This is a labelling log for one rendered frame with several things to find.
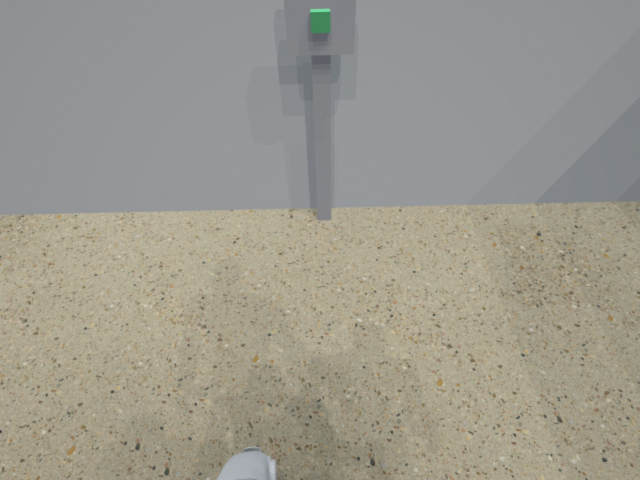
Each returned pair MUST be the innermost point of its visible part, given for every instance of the panel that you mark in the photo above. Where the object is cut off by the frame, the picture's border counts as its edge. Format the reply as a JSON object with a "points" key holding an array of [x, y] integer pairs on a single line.
{"points": [[301, 42]]}

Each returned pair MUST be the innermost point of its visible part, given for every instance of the left robot thigh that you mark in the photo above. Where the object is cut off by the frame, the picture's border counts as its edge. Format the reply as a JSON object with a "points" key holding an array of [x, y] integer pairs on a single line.
{"points": [[251, 465]]}

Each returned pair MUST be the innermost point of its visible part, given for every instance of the button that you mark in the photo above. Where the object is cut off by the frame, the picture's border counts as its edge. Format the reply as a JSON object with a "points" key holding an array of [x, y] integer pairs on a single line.
{"points": [[320, 20]]}

